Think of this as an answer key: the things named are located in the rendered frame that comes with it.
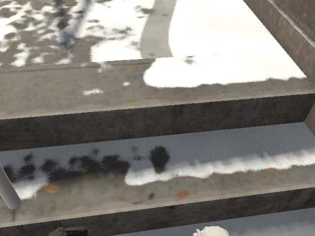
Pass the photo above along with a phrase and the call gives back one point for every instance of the robot right thigh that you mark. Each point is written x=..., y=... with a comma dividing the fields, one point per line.
x=211, y=231

